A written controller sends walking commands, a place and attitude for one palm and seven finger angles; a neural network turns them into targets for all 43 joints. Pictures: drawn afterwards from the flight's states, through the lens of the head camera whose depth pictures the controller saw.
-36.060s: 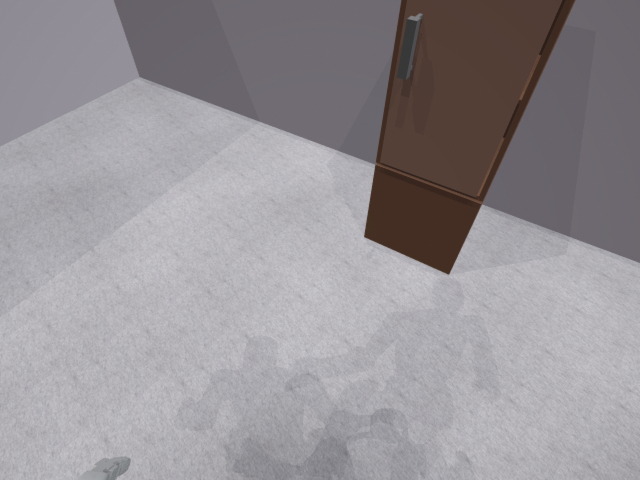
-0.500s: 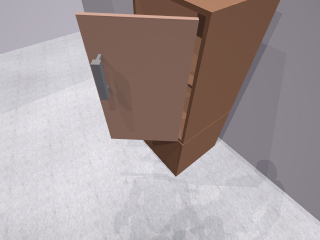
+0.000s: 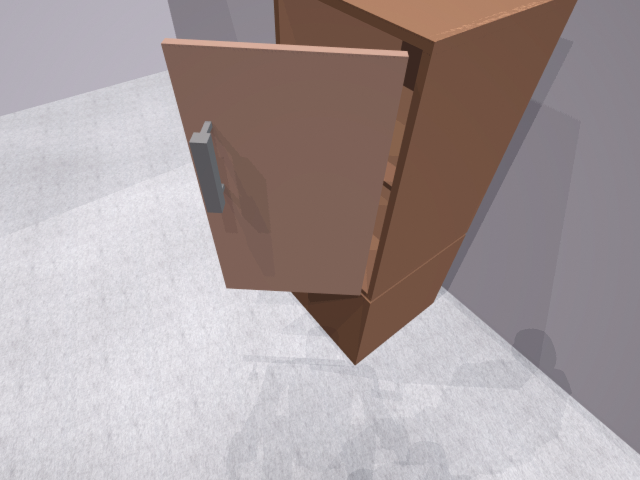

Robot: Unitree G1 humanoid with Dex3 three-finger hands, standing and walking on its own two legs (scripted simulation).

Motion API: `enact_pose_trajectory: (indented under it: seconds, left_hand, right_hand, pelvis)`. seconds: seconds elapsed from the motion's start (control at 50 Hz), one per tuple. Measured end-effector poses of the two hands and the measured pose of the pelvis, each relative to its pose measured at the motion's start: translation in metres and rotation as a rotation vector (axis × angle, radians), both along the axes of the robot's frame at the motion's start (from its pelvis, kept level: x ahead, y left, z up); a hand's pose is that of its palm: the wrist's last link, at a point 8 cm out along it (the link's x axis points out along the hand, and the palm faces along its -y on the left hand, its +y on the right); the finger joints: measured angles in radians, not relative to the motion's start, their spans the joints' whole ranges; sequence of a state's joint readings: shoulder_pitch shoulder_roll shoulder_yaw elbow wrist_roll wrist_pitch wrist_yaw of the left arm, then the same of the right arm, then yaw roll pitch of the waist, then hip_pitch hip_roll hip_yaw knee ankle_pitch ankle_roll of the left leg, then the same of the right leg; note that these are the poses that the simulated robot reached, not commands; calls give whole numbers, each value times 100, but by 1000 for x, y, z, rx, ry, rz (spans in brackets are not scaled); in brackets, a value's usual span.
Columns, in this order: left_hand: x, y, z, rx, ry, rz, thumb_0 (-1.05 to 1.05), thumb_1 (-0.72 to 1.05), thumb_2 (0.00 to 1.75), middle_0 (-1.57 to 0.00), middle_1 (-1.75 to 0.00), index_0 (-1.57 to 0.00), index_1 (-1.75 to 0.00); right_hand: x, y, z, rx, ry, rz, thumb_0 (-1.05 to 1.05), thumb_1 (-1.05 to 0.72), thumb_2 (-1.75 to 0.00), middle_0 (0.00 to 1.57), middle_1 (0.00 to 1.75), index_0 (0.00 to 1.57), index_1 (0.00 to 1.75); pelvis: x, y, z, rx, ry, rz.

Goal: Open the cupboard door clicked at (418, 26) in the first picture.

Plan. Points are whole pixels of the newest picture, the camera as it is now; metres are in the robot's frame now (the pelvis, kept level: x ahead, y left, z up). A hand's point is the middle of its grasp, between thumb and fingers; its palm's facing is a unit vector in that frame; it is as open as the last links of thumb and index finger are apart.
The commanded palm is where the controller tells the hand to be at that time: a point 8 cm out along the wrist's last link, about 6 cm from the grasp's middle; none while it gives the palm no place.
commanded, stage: raise the hand with hooked fingers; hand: left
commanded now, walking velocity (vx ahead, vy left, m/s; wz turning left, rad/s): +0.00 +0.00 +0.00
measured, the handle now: (211, 167) +0.56 +0.22 +0.06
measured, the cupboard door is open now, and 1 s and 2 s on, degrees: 49 49 49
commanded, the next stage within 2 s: none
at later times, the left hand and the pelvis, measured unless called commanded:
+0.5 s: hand out of the picture +0.11 +0.21 -0.03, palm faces +0.20 -0.98 -0.06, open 9.2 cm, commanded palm +0.12 +0.25 -0.02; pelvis -0.05 -0.03 -0.08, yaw +5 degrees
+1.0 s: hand (121, 419) +0.18 +0.24 +0.01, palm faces +0.00 -1.00 -0.06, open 12.2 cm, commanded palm +0.15 +0.30 +0.03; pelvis -0.05 +0.00 -0.05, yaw +3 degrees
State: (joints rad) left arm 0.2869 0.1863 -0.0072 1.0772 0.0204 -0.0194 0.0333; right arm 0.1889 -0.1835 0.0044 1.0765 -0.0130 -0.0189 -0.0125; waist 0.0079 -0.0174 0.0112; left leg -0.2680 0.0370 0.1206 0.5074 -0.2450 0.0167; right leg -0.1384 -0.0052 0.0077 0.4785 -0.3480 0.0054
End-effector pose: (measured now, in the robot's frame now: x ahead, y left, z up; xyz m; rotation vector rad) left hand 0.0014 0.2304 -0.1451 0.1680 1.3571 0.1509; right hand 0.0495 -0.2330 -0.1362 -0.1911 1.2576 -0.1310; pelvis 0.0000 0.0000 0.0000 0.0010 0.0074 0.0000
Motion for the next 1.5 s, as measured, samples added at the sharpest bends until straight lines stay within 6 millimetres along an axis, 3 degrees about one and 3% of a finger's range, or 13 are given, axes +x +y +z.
enact_pose_trajectory:
  seconds: [0.04, 0.16, 0.22, 0.3, 0.4, 0.48, 0.58, 0.7, 0.88, 1.04, 1.28, 1.38, 1.5]
  left_hand:
    - [29, 4, 20, 6, -174, 89, 1, 90, 90, -20, -30, -20, -30]
    - [150, 5, 142, 53, -989, 78, 2, 85, 88, -20, -33, -20, -33]
    - [177, -3, 168, -8, -1246, -16, 1, 80, 85, -20, -36, -21, -36]
    - [163, -12, 145, -125, -1344, -161, 0, 73, 82, -21, -42, -21, -42]
    - [101, 2, 92, -147, -1182, -89, 1, 61, 77, -22, -49, -23, -49]
    - [73, 21, 107, -11, -1285, -15, 2, 51, 74, -23, -55, -23, -55]
    - [100, 17, 147, -9, -1516, -152, 2, 40, 69, -23, -62, -23, -62]
    - [158, 9, 138, -198, -1269, -288, 1, 26, 63, -24, -71, -25, -71]
    - [153, 63, 174, -17, -1368, -85, 1, 5, 54, -26, -84, -26, -84]
    - [160, 63, 158, -149, -1302, -199, 0, -14, 46, -27, -96, -27, -97]
    - [174, 109, 204, -85, -1391, -128, 0, -41, 34, -29, -114, -30, -114]
    - [175, 114, 199, -124, -1320, -130, -1, -46, 32, -29, -117, -30, -117]
    - [180, 123, 223, -76, -1420, -129, -1, -49, 31, -30, -119, -30, -119]
  right_hand:
    - [8, -1, 6, -17, -90, 0, 0, -91, -90, 21, 30, 20, 30]
    - [52, -5, 20, -19, -424, 34, 1, -91, -90, 21, 30, 20, 30]
    - [75, -10, 25, -14, -530, 55, 1, -91, -90, 21, 30, 20, 30]
    - [100, -22, 31, -27, -624, 105, 1, -90, -90, 21, 30, 20, 30]
    - [121, -36, 32, -75, -698, 171, 1, -90, -90, 21, 30, 20, 30]
    - [125, -34, 23, -97, -712, 220, 1, -91, -90, 20, 30, 20, 30]
    - [112, -20, -1, -57, -683, 236, 1, -91, -90, 20, 30, 20, 30]
    - [70, -10, -10, -3, -596, 129, 1, -90, -90, 21, 30, 20, 30]
    - [29, -25, 2, -63, -471, 64, 1, -90, -90, 21, 30, 20, 30]
    - [48, -21, 18, -119, -521, 108, 1, -90, -90, 21, 30, 20, 30]
    - [90, 28, 50, -39, -668, 187, 1, -90, -90, 21, 30, 20, 30]
    - [91, 36, 53, -31, -664, 208, 1, -90, -90, 21, 30, 20, 30]
    - [80, 31, 53, -48, -629, 214, 1, -90, -90, 21, 30, 20, 30]
  pelvis:
    - [-1, 1, -1, 4, 0, 14]
    - [-10, 0, -10, 19, 32, 64]
    - [-19, -6, -20, 12, 89, 59]
    - [-32, -19, -41, 13, 148, 48]
    - [-44, -30, -64, -3, 176, 61]
    - [-49, -34, -75, -33, 178, 84]
    - [-59, -36, -83, -60, 169, 99]
    - [-61, -32, -71, -43, 161, 74]
    - [-45, -15, -51, -29, 158, 48]
    - [-48, 2, -48, -46, 152, 59]
    - [-47, 14, -35, -55, 100, 72]
    - [-49, 16, -31, -56, 87, 74]
    - [-51, 14, -28, -55, 66, 77]
